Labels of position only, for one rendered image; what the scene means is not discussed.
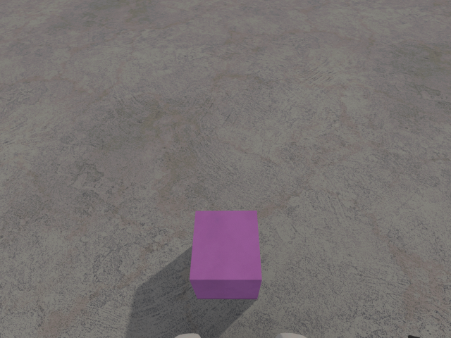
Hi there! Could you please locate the carton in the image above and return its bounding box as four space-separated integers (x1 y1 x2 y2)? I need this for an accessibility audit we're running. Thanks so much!
190 211 262 299

